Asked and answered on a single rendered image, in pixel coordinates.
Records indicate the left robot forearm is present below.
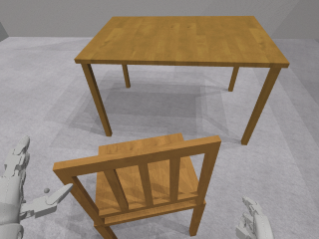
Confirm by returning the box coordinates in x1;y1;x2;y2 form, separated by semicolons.
0;223;24;239

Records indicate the chair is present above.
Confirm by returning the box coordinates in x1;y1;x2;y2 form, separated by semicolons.
52;132;221;239

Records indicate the table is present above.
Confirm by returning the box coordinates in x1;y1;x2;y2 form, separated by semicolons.
74;16;290;145

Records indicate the robot left hand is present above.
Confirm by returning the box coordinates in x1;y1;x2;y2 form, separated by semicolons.
0;134;74;225

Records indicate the robot right hand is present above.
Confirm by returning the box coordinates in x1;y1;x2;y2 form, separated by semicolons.
235;195;275;239

